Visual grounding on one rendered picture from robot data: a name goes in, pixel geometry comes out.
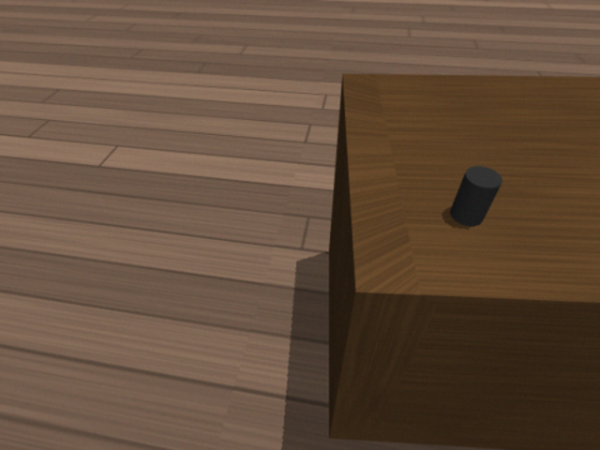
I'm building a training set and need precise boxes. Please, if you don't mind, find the can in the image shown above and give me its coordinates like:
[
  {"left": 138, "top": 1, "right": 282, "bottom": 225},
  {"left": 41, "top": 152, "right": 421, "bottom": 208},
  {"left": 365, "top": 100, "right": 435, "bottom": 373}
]
[{"left": 450, "top": 166, "right": 503, "bottom": 227}]

